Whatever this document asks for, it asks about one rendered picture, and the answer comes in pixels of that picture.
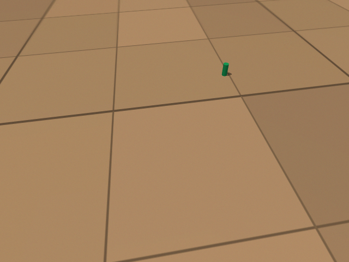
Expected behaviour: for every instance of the can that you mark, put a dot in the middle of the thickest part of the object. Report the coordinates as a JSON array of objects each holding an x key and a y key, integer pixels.
[{"x": 225, "y": 69}]

